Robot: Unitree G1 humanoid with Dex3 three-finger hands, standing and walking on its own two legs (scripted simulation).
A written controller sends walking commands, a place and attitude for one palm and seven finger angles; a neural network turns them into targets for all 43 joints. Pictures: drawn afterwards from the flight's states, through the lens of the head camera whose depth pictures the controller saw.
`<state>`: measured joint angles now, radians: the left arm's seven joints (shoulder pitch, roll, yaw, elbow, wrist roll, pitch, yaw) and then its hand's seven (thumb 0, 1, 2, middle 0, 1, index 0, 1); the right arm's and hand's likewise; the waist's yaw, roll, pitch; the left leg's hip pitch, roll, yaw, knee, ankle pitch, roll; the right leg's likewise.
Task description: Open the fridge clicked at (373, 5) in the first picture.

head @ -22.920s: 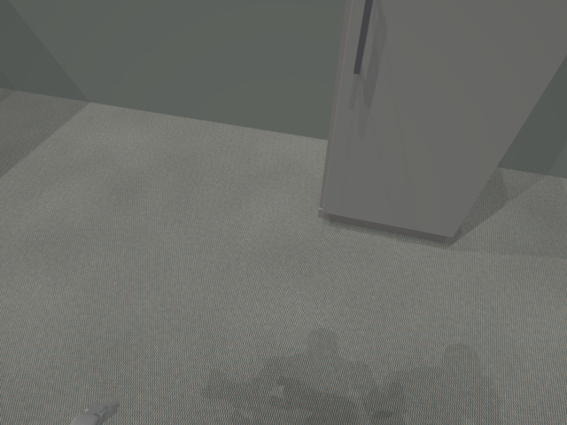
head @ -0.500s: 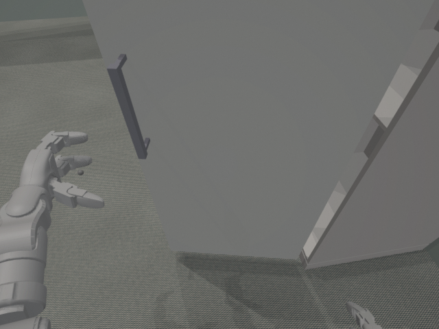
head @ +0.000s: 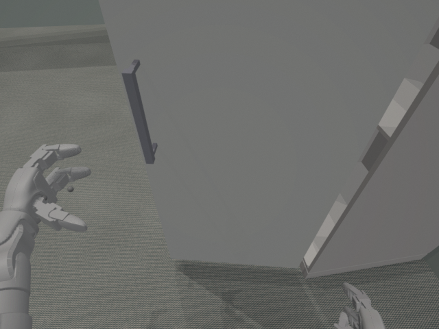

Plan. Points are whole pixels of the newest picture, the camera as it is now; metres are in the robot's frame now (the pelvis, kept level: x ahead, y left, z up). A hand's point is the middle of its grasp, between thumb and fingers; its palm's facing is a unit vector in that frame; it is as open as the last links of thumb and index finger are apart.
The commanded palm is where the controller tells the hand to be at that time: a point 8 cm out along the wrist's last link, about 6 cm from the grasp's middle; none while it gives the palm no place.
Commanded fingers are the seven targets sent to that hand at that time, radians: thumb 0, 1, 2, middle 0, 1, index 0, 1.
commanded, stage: draw the hand back to the body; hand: left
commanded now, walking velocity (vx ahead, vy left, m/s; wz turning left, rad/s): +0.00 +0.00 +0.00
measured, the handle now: (143, 117) +0.50 +0.20 +0.13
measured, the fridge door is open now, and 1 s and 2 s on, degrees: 77 77 77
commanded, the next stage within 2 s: step back with the hand held close in 1.30 s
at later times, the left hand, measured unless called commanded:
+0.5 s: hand (31, 225) +0.22 +0.29 +0.14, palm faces +0.48 -0.84 -0.26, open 12.9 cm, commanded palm +0.19 +0.32 +0.16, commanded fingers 0.00 0.17 0.55 -0.22 -0.73 -0.22 -0.73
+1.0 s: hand (24, 251) +0.17 +0.26 +0.17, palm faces +0.51 -0.78 -0.37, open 8.1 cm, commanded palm +0.14 +0.29 +0.18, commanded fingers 0.00 0.90 0.90 -0.20 -0.30 -0.20 -0.30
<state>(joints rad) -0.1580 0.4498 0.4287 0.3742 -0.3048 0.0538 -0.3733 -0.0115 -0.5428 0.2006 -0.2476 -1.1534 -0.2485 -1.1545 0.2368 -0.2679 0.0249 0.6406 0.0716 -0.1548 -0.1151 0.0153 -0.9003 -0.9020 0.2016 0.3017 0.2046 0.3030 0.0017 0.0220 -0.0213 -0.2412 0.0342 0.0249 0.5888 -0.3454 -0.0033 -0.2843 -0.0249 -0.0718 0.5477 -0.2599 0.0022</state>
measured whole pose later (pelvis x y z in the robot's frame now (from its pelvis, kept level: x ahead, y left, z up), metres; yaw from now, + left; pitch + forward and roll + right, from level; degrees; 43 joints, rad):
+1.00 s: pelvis +0.00 -0.02 +0.01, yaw +0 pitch -6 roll -1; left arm 0.48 0.32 0.34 -0.37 -0.07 -0.08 0.12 0.01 0.72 0.81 -0.21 -0.41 -0.21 -0.41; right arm 0.18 -0.23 0.00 0.70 -0.01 -0.17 -0.09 0.02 -0.90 -0.90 0.20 0.30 0.20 0.30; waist 0.08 0.07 0.03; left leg -0.03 0.05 0.02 0.40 -0.26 -0.02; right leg -0.08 0.00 -0.08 0.37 -0.19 -0.01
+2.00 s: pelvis -0.07 +0.01 -0.01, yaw +0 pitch -2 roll +0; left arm 0.48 0.35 0.39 -0.44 -0.02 -0.17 0.16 0.02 0.90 0.90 -0.20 -0.31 -0.21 -0.31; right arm 0.21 -0.21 0.02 0.60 0.00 -0.06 -0.08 0.01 -0.90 -0.90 0.20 0.30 0.21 0.30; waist 0.03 0.02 -0.01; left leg -0.37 0.00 0.03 0.68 -0.31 0.02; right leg -0.41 -0.04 -0.02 0.62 -0.19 0.01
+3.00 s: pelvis -0.34 +0.00 +0.00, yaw +0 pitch -2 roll +0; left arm 0.48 0.38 0.38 -0.44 -0.02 -0.18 0.19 0.01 0.89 0.90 -0.21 -0.31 -0.21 -0.31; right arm 0.29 -0.23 0.01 0.68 -0.01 -0.06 -0.09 0.02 -0.90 -0.90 0.20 0.30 0.21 0.30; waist 0.01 -0.04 -0.09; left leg -0.33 0.04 0.07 0.76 -0.44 0.02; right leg -0.35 -0.03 -0.06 0.59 -0.29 -0.04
